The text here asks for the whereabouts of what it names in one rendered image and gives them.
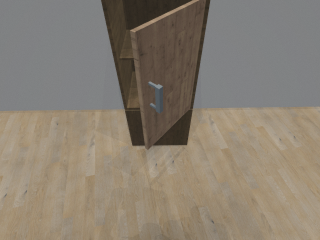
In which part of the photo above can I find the handle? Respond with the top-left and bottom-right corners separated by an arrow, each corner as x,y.
148,81 -> 163,114

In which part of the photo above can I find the cupboard door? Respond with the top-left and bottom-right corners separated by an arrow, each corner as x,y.
130,0 -> 206,150

